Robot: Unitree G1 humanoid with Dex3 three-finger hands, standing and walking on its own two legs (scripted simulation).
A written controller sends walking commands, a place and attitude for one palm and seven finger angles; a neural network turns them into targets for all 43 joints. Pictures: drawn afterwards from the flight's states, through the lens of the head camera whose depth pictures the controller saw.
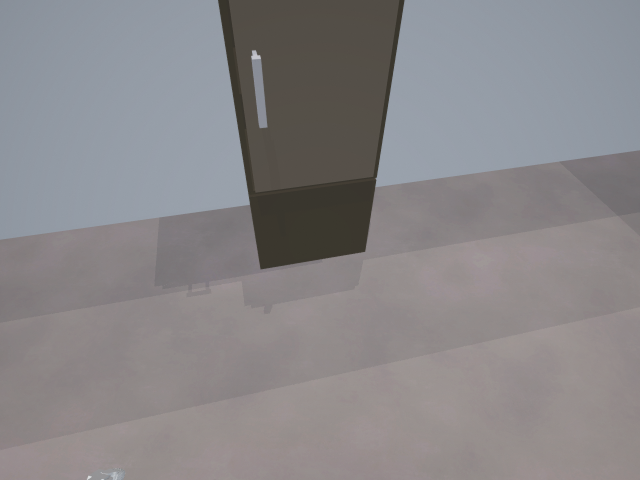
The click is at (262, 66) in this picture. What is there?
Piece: cupboard door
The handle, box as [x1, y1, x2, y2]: [251, 50, 266, 127]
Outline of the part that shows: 254,50 252,51 251,58 258,121 260,127 266,127 261,63 259,55 257,55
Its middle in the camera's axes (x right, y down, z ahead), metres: -0.16 -0.38 +0.98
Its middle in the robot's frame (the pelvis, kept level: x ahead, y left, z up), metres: +0.99 +0.21 +0.01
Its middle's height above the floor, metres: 0.78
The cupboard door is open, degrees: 0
